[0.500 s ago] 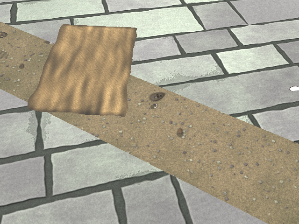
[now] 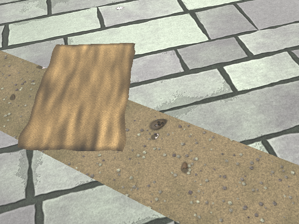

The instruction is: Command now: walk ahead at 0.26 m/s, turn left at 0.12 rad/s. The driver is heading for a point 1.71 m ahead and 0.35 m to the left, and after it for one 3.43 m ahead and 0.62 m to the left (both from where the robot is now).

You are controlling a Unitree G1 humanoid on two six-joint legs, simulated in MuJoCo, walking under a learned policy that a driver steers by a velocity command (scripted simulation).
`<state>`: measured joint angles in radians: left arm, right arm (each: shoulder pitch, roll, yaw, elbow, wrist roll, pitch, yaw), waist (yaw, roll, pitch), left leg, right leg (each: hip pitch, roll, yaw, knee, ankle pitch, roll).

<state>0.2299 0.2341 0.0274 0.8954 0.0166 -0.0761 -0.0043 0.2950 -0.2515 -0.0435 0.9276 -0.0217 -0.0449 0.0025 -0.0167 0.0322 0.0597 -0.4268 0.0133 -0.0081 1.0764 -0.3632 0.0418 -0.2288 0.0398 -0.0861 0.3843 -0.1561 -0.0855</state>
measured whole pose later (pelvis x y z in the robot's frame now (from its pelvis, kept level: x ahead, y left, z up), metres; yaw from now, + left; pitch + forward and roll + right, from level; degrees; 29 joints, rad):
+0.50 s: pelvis +0.09 +0.03 -0.01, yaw +14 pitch +0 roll -1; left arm 0.17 0.25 0.05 0.86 0.03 0.03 0.04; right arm 0.20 -0.26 -0.07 0.84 -0.01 0.03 -0.01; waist -0.01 -0.02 0.08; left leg -0.33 -0.08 0.00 0.47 -0.15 0.09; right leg -0.46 0.00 -0.01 1.10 -0.46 0.02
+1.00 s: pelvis +0.10 -0.01 +0.00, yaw +21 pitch +0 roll +1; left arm 0.23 0.20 0.01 0.87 0.02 -0.01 0.04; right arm 0.19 -0.25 -0.06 0.90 -0.01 0.04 -0.01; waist 0.00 0.04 0.03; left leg -0.30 -0.07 -0.09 0.70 -0.40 0.00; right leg -0.17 0.03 0.00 0.39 -0.22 -0.04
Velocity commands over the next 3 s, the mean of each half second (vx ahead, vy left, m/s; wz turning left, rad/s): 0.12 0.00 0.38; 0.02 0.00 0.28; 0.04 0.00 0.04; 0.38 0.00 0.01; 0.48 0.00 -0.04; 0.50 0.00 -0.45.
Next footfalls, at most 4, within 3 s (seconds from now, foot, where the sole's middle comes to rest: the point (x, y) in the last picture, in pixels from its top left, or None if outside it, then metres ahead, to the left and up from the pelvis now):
0.34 left None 0.17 0.11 -0.78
0.82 right None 0.16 -0.09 -0.78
1.10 left None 0.06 0.10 -0.78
2.12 left None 0.44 0.19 -0.78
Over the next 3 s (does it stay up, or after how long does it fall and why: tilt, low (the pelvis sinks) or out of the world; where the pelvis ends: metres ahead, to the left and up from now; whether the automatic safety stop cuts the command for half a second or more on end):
stays up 0.78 0.20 0.00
